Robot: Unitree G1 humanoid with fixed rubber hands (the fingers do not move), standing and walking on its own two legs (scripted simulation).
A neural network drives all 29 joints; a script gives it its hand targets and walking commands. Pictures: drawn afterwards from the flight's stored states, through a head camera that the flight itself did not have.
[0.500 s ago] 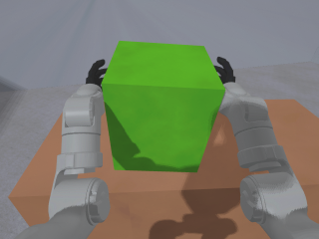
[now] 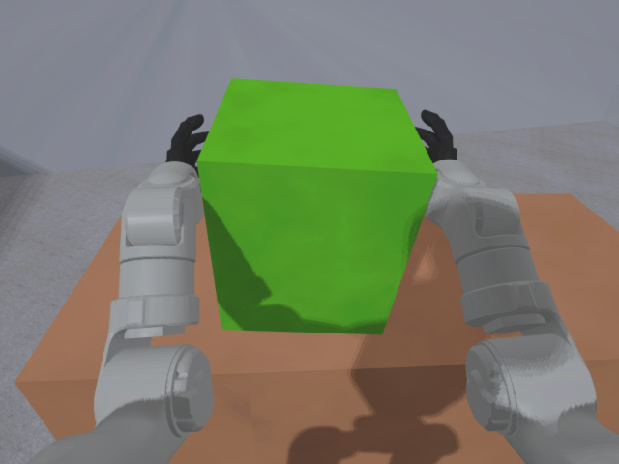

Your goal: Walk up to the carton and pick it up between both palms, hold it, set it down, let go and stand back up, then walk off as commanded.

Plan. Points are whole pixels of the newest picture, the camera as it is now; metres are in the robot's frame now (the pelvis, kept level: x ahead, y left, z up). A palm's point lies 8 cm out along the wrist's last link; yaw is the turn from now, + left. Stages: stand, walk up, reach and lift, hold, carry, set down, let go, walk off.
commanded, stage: hold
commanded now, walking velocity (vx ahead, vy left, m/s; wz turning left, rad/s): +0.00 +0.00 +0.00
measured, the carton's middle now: (308, 209) +0.38 +0.01 +0.22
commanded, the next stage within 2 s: none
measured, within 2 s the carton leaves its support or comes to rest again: neither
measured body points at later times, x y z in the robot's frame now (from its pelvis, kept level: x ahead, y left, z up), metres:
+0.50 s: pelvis +0.00 +0.00 +0.00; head -0.07 +0.01 +0.44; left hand +0.38 +0.16 +0.27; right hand +0.39 -0.14 +0.28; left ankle +0.07 +0.13 -0.74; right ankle +0.00 -0.09 -0.74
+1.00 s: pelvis +0.00 +0.00 +0.00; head -0.07 +0.01 +0.44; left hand +0.39 +0.16 +0.27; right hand +0.39 -0.15 +0.28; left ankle +0.07 +0.13 -0.74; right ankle +0.00 -0.09 -0.74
